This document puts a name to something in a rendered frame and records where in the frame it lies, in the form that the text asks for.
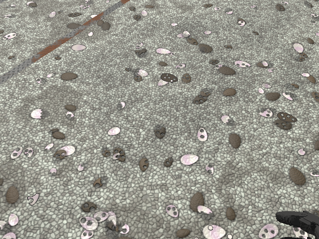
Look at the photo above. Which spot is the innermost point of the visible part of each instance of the right robot hand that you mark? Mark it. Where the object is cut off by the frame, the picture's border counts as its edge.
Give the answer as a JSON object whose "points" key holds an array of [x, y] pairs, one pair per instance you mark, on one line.
{"points": [[305, 220]]}

